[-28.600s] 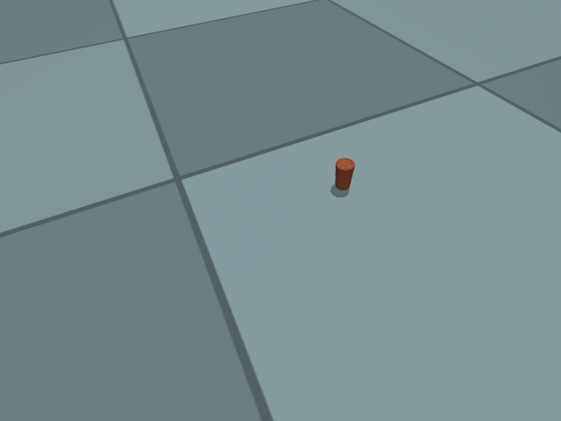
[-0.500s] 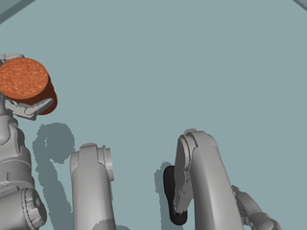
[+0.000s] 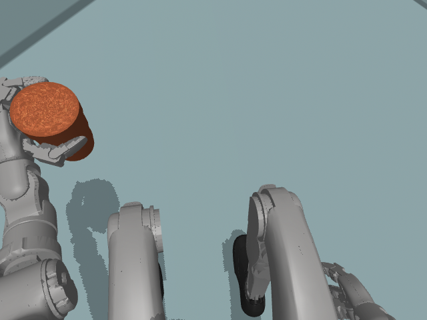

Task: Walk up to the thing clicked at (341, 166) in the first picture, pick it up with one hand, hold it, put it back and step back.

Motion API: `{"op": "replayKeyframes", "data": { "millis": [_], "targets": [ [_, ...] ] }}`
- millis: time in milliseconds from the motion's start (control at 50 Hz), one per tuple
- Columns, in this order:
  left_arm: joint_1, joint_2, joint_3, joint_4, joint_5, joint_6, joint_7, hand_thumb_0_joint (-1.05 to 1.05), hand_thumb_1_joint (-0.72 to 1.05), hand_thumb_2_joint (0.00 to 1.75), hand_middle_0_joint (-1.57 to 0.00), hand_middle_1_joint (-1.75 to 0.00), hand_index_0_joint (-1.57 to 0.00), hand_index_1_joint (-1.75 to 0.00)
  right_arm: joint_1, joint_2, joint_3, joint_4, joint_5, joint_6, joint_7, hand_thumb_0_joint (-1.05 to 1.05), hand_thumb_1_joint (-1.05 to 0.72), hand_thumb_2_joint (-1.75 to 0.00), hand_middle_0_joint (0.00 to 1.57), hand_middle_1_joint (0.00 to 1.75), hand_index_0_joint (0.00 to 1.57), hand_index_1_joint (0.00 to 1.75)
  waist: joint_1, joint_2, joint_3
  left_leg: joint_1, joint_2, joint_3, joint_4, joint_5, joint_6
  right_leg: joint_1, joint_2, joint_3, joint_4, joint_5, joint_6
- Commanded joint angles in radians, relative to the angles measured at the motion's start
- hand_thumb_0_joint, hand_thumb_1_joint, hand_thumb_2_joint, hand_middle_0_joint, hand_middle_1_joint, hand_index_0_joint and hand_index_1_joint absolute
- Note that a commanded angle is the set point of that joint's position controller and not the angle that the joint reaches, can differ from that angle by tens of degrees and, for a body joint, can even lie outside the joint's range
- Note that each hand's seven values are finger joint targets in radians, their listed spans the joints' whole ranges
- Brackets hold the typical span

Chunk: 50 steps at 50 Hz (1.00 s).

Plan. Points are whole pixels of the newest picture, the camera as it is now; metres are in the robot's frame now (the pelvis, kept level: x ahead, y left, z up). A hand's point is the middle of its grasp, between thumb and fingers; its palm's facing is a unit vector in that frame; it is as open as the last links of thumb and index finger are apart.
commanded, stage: settle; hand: left
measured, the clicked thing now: (62, 128) +0.46 +0.26 -0.07
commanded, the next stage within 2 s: lift in 0.18 s
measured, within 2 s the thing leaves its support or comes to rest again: neither
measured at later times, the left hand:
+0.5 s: hand (48, 118) +0.46 +0.26 -0.01, palm faces +0.25 -0.97 -0.06, open 12.0 cm
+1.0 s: hand (0, 95) +0.42 +0.25 +0.11, palm faces +0.24 -0.97 -0.04, open 12.0 cm
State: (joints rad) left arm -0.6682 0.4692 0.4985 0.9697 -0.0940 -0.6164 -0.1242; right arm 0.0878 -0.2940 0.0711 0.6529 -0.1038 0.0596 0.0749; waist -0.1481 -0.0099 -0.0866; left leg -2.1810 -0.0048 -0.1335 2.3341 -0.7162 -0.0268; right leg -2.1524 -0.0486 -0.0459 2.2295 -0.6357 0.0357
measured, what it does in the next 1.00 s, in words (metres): rises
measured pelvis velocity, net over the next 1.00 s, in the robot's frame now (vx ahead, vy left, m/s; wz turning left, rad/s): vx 0.01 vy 0.00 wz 0.04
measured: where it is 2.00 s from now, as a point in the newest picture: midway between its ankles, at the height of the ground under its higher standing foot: (202, 302)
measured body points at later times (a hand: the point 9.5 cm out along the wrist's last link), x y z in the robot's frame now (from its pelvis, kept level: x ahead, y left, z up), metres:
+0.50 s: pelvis +0.00 +0.00 +0.01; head +0.20 +0.05 +0.41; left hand +0.44 +0.31 -0.01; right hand +0.11 -0.27 -0.11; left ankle +0.08 +0.13 -0.33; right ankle +0.11 -0.14 -0.33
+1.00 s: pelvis +0.01 +0.00 +0.11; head +0.19 +0.04 +0.52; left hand +0.40 +0.30 +0.12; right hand +0.17 -0.26 -0.01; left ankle +0.08 +0.13 -0.33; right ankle +0.11 -0.14 -0.33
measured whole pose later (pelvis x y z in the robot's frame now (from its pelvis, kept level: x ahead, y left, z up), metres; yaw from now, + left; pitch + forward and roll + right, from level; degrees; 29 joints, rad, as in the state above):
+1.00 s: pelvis +0.01 +0.00 +0.11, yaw +2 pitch +33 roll -4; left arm -0.41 0.32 0.36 0.52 -0.16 -0.39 -0.10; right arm 0.13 -0.27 -0.01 0.61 0.01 0.01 0.01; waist -0.08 0.02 -0.18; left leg -1.85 0.01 -0.08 1.97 -0.69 -0.02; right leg -1.83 -0.05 -0.03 1.89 -0.63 0.03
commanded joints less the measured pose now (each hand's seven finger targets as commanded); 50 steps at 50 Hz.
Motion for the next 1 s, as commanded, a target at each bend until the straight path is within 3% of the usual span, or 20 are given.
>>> {"op": "replayKeyframes", "data": {
  "millis": [0,100,180,200,240,280,340,360,440,520,580,640,700,740,760,800,840,880,920,980],
  "targets": [
    [-0.345,0.233,0.02,-0.259,-0.022,-0.094,0.002,0.0,-0.01,1.24,-1.16,-1.35,-1.17,-1.37,0.137,-0.225,-0.081,-0.041,0.004,-0.019,-0.02,0.0,-0.89,-0.9,0.2,0.3,0.2,0.3,0.007,0.254,-0.705,0.481,-0.007,0.076,-0.327,0.179,0.033,0.374,0.035,-0.059,-0.199,0.16,-0.072],
    [-0.373,0.255,0.045,-0.276,-0.021,-0.101,0.02,0.0,-0.04,1.26,-1.16,-1.36,-1.17,-1.38,0.142,-0.217,-0.086,-0.034,0.006,-0.023,-0.022,0.0,-0.89,-0.9,0.2,0.3,0.2,0.3,0.012,0.237,-0.701,0.481,-0.007,0.077,-0.337,0.15,0.035,0.375,0.035,-0.052,-0.215,0.134,-0.07],
    [-0.372,0.252,0.038,-0.262,-0.014,-0.103,0.018,0.0,-0.03,1.24,-1.14,-1.33,-1.15,-1.35,0.144,-0.213,-0.087,-0.031,0.007,-0.026,-0.023,0.0,-0.89,-0.9,0.2,0.3,0.2,0.3,0.011,0.244,-0.702,0.486,-0.009,0.078,-0.349,0.151,0.035,0.37,0.033,-0.05,-0.22,0.134,-0.071],
    [-0.35,0.214,0.007,-0.218,-0.012,-0.099,0.013,0.0,-0.04,1.23,-1.12,-1.32,-1.13,-1.34,0.136,-0.209,-0.085,-0.034,0.009,-0.026,-0.023,0.0,-0.89,-0.9,0.2,0.3,0.2,0.3,-0.003,0.232,-0.683,0.475,-0.009,0.078,-0.35,0.147,0.036,0.372,0.032,-0.052,-0.221,0.13,-0.07],
    [-0.377,0.254,0.037,-0.251,-0.01,-0.105,0.017,0.0,-0.03,1.24,-1.12,-1.32,-1.13,-1.34,0.155,-0.209,-0.086,-0.021,0.004,-0.026,-0.024,0.0,-0.89,-0.9,0.2,0.3,0.2,0.3,0.012,0.231,-0.726,0.479,-0.01,0.087,-0.338,0.184,0.036,0.409,0.032,-0.045,-0.219,0.161,-0.069],
    [-0.37,0.215,0.016,-0.209,-0.014,-0.098,0.014,0.0,-0.04,1.16,-1.16,-1.34,-1.19,-1.33,0.154,-0.205,-0.083,-0.025,0.006,-0.028,-0.024,0.0,-0.93,-0.91,0.2,0.3,0.2,0.3,-0.001,0.207,-0.704,0.464,-0.01,0.087,-0.336,0.182,0.039,0.406,0.034,-0.045,-0.225,0.159,-0.068],
    [-0.373,0.247,0.038,-0.239,-0.012,-0.098,0.014,0.0,-0.05,1.19,-1.19,-1.38,-1.22,-1.38,0.153,-0.209,-0.09,-0.023,0.006,-0.029,-0.023,0.0,-0.92,-0.91,0.2,0.3,0.2,0.3,0.017,0.213,-0.714,0.464,-0.013,0.099,-0.34,0.177,0.043,0.426,0.032,-0.037,-0.237,0.157,-0.067],
    [-0.344,0.221,0.019,-0.203,-0.01,-0.093,0.008,0.0,-0.07,1.18,-1.2,-1.38,-1.23,-1.37,0.149,-0.206,-0.09,-0.028,0.01,-0.028,-0.022,0.0,-0.93,-0.91,0.2,0.3,0.2,0.3,0.014,0.211,-0.7,0.471,-0.013,0.096,-0.355,0.16,0.041,0.407,0.031,-0.041,-0.239,0.137,-0.069],
    [-0.338,0.266,0.03,-0.302,-0.006,-0.085,-0.011,0.0,-0.07,1.17,-1.18,-1.36,-1.2,-1.36,0.154,-0.21,-0.107,-0.039,0.021,-0.027,-0.027,0.0,-0.92,-0.91,0.2,0.3,0.2,0.3,0.04,0.233,-0.761,0.515,-0.014,0.099,-0.391,0.146,0.041,0.436,0.033,-0.038,-0.258,0.118,-0.072],
    [-0.32,0.229,0.018,-0.356,-0.043,-0.055,-0.034,0.0,-0.06,1.17,-1.17,-1.37,-1.21,-1.36,0.156,-0.208,-0.111,-0.049,0.039,-0.035,-0.037,0.0,-0.92,-0.9,0.2,0.3,0.2,0.3,0.029,0.207,-0.773,0.522,-0.015,0.102,-0.408,0.14,0.047,0.477,0.03,-0.031,-0.293,0.123,-0.067],
    [-0.281,0.235,0.029,-0.39,-0.052,-0.025,-0.023,0.0,-0.08,1.18,-1.17,-1.37,-1.2,-1.36,0.16,-0.205,-0.121,-0.063,0.053,-0.041,-0.045,0.0,-0.92,-0.9,0.2,0.3,0.2,0.3,0.048,0.171,-0.765,0.521,-0.014,0.102,-0.438,0.113,0.05,0.511,0.031,-0.024,-0.337,0.095,-0.066],
    [-0.26,0.179,-0.02,-0.466,-0.062,-0.005,-0.024,0.0,-0.08,1.2,-1.17,-1.38,-1.2,-1.38,0.149,-0.191,-0.124,-0.08,0.064,-0.048,-0.052,0.0,-0.92,-0.9,0.2,0.3,0.2,0.3,0.04,0.169,-0.749,0.534,-0.014,0.102,-0.47,0.097,0.053,0.524,0.031,-0.02,-0.376,0.086,-0.067],
    [-0.233,0.185,-0.027,-0.51,-0.061,0.019,-0.02,0.0,-0.05,1.19,-1.15,-1.36,-1.18,-1.35,0.154,-0.194,-0.132,-0.077,0.073,-0.055,-0.059,0.0,-0.91,-0.9,0.2,0.3,0.2,0.3,0.056,0.201,-0.749,0.609,-0.01,0.089,-0.512,0.13,0.044,0.519,0.028,-0.017,-0.392,0.109,-0.074],
    [-0.139,0.124,-0.048,-0.487,-0.077,0.046,-0.021,0.0,-0.03,1.2,-1.15,-1.36,-1.19,-1.35,0.146,-0.188,-0.134,-0.094,0.083,-0.06,-0.063,0.0,-0.91,-0.9,0.2,0.3,0.2,0.3,0.053,0.156,-0.722,0.615,-0.009,0.088,-0.527,0.144,0.048,0.542,0.028,-0.015,-0.427,0.122,-0.071],
    [-0.199,0.14,-0.046,-0.588,-0.082,0.045,-0.017,0.0,-0.04,1.19,-1.14,-1.35,-1.17,-1.35,0.153,-0.183,-0.136,-0.094,0.083,-0.064,-0.066,0.0,-0.91,-0.9,0.2,0.3,0.2,0.3,0.055,0.184,-0.748,0.636,-0.007,0.091,-0.537,0.157,0.046,0.563,0.028,-0.011,-0.434,0.135,-0.072],
    [-0.179,0.154,-0.035,-0.647,-0.087,0.063,-0.006,0.0,-0.02,1.2,-1.16,-1.37,-1.2,-1.35,0.156,-0.178,-0.141,-0.1,0.09,-0.067,-0.07,0.0,-0.91,-0.9,0.2,0.3,0.2,0.3,0.073,0.198,-0.771,0.686,-0.007,0.087,-0.571,0.167,0.044,0.594,0.028,-0.008,-0.462,0.139,-0.075],
    [-0.122,0.114,-0.068,-0.668,-0.09,0.088,0.004,0.0,-0.02,1.21,-1.16,-1.37,-1.2,-1.36,0.146,-0.168,-0.141,-0.116,0.099,-0.071,-0.074,0.0,-0.9,-0.9,0.2,0.3,0.2,0.3,0.07,0.177,-0.73,0.694,-0.004,0.082,-0.613,0.121,0.046,0.622,0.028,-0.007,-0.506,0.101,-0.071],
    [-0.079,0.114,-0.054,-0.699,-0.094,0.107,0.021,0.0,-0.03,1.23,-1.16,-1.37,-1.19,-1.37,0.141,-0.164,-0.145,-0.117,0.107,-0.077,-0.08,0.0,-0.9,-0.9,0.2,0.3,0.2,0.3,0.081,0.159,-0.722,0.724,-0.003,0.079,-0.646,0.121,0.047,0.657,0.027,-0.002,-0.541,0.103,-0.068],
    [-0.048,0.047,-0.107,-0.736,-0.099,0.131,0.029,0.0,-0.02,1.22,-1.15,-1.37,-1.19,-1.37,0.133,-0.157,-0.145,-0.128,0.116,-0.082,-0.084,0.0,-0.9,-0.9,0.2,0.3,0.2,0.3,0.071,0.163,-0.703,0.773,0.001,0.065,-0.687,0.123,0.044,0.66,0.026,-0.004,-0.568,0.111,-0.069],
    [-0.026,0.07,-0.104,-0.814,-0.099,0.162,0.05,0.0,0.0,1.23,-1.15,-1.37,-1.18,-1.36,0.135,-0.153,-0.15,-0.128,0.124,-0.086,-0.097,0.0,-0.9,-0.9,0.2,0.3,0.2,0.3,0.082,0.165,-0.731,0.864,0.004,0.067,-0.721,0.184,0.042,0.729,0.026,0.005,-0.617,0.161,-0.068]
  ]
}}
